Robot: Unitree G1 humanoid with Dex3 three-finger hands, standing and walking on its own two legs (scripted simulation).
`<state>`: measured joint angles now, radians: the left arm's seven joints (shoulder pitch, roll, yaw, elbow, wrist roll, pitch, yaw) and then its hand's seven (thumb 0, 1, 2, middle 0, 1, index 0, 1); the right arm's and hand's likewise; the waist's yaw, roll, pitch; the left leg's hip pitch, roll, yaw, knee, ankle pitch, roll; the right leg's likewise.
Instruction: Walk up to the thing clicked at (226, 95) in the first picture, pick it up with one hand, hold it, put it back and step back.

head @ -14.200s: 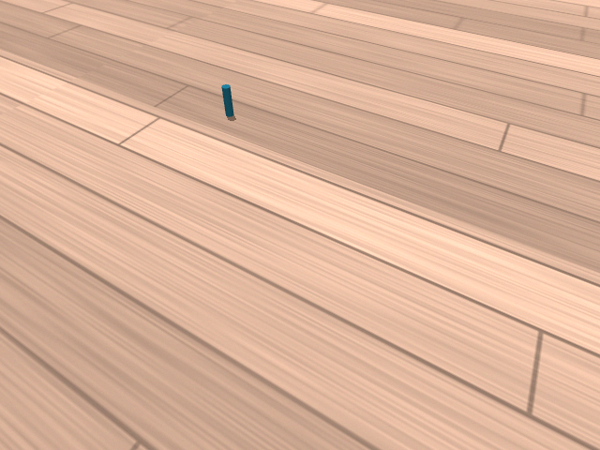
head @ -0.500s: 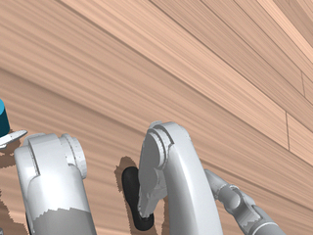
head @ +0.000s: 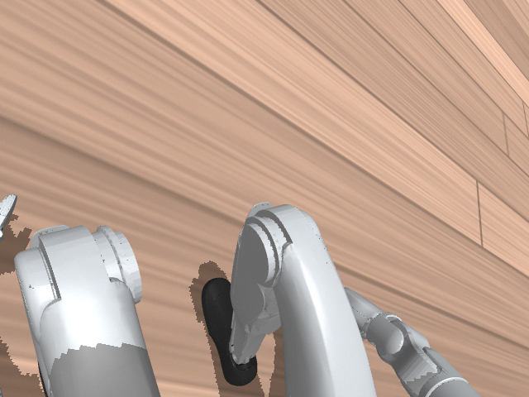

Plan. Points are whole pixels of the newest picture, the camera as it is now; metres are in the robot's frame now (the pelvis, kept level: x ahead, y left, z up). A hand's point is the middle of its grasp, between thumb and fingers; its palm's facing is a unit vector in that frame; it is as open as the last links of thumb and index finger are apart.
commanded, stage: settle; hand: left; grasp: from the side
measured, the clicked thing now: out of the picture +0.38 +0.28 -0.19
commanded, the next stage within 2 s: lift in 1.76 s
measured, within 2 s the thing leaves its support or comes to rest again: leaves its support in 0.20 s
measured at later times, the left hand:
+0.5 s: hand out of the picture +0.36 +0.28 -0.11, palm faces +0.29 -0.96 -0.02, open 6.7 cm
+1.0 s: hand out of the picture +0.36 +0.29 +0.00, palm faces +0.28 -0.96 -0.07, open 6.6 cm
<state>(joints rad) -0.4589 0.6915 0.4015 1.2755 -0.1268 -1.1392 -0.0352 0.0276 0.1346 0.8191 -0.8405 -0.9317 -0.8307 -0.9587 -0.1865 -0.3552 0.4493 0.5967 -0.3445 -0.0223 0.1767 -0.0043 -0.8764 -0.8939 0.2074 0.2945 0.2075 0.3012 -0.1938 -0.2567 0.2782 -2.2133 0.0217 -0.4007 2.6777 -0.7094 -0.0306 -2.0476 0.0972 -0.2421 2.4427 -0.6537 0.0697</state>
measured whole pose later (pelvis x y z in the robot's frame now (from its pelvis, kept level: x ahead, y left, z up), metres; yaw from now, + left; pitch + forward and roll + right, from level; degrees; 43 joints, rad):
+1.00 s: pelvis +0.02 -0.02 +0.05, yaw +7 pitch +28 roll -9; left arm -0.37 0.43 0.30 0.69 -0.17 -0.68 -0.15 0.03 0.00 1.09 -0.94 -1.06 -0.94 -1.07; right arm -0.02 -0.29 0.12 0.63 -0.10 0.05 0.12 0.00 -0.89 -0.90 0.21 0.29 0.21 0.30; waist -0.08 -0.04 -0.04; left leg -2.24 0.04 -0.20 2.43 -0.70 -0.03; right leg -2.13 0.03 -0.11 2.34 -0.71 0.03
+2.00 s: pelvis +0.02 -0.02 +0.10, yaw +11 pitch +31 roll -5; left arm -0.46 0.35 0.35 0.76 -0.17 -0.60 -0.26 0.03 0.00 1.10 -0.94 -1.06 -0.95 -1.07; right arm 0.07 -0.27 0.02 0.65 -0.05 0.01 0.06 0.00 -0.90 -0.90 0.21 0.29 0.21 0.30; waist -0.07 -0.01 -0.14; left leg -2.11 0.04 -0.11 2.24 -0.68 -0.03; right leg -2.05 0.01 -0.05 2.21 -0.71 0.02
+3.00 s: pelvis +0.07 +0.00 +0.33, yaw +15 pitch +23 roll -4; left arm -0.11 0.26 0.17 0.23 -0.19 -0.26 -0.09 0.03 0.01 1.10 -0.93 -1.07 -0.94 -1.07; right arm 0.15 -0.24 -0.01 0.58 0.04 -0.04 -0.03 0.00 -0.88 -0.89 0.21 0.29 0.21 0.30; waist -0.03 0.03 -0.17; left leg -1.29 0.05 -0.06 1.49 -0.61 -0.01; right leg -1.22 -0.01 -0.05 1.45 -0.63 0.02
